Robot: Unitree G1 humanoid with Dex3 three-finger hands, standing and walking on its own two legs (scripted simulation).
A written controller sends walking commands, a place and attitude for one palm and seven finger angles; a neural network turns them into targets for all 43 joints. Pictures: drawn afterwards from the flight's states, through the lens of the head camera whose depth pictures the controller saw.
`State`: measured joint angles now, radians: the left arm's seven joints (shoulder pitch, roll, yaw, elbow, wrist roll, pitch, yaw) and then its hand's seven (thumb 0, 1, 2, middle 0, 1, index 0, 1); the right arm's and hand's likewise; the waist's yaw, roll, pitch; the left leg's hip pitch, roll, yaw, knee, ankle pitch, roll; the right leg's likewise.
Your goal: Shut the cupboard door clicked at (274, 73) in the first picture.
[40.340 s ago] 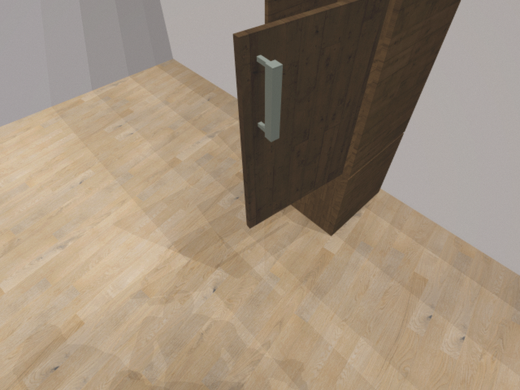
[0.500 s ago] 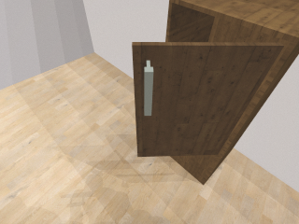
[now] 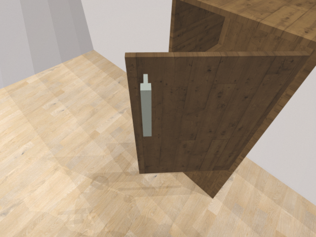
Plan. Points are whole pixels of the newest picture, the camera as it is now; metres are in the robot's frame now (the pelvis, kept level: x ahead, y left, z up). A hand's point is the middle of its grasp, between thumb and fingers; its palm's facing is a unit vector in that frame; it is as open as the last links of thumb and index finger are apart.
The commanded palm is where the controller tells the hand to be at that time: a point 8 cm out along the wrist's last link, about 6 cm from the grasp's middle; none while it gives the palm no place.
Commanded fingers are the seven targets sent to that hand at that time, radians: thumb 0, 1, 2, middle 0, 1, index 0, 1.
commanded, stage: come to a stop and stand still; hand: left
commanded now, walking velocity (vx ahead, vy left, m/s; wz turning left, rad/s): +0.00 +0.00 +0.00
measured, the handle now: (146, 107) +0.40 +0.06 +0.12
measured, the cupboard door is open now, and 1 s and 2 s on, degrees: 48 48 48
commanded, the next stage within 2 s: look again from close up in 0.34 s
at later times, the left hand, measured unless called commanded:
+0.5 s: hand out of the picture +0.05 +0.18 -0.17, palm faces +0.01 -0.97 -0.23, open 7.3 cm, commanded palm none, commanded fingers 0.00 0.90 0.90 -0.20 -0.30 -0.20 -0.30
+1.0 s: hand out of the picture +0.03 +0.18 -0.17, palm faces +0.01 -0.98 -0.22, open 7.3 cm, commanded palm none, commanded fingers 0.00 0.90 0.90 -0.20 -0.30 -0.20 -0.30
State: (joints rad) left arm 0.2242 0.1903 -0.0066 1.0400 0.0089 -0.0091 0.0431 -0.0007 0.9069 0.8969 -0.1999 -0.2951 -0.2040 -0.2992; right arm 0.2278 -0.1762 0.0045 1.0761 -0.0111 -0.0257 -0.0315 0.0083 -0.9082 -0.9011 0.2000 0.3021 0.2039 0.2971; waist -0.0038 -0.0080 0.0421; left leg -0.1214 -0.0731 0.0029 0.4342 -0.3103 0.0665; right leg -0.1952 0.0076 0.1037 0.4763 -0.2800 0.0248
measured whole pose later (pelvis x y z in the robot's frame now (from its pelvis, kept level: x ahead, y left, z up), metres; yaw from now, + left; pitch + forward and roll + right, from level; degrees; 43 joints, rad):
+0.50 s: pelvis +0.01 -0.01 +0.00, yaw +0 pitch +0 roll +0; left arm 0.21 0.21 0.00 1.05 0.01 0.00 0.04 0.00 0.91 0.90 -0.20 -0.30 -0.20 -0.30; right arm 0.20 -0.19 0.00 1.09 -0.01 -0.02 -0.04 0.01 -0.91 -0.90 0.20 0.30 0.20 0.30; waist 0.00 -0.02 0.05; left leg -0.08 -0.06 -0.01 0.41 -0.32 0.05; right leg -0.16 0.02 0.09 0.45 -0.28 0.01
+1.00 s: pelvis +0.00 -0.01 +0.00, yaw +1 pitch -1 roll +0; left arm 0.22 0.22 -0.01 1.07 0.01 -0.01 0.03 0.00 0.91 0.90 -0.20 -0.30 -0.20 -0.30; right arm 0.21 -0.19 0.01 1.12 -0.01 -0.02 -0.03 0.01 -0.91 -0.90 0.20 0.30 0.20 0.30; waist 0.00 -0.03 0.05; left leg -0.08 -0.05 -0.01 0.38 -0.28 0.05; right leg -0.15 0.02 0.09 0.41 -0.25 0.01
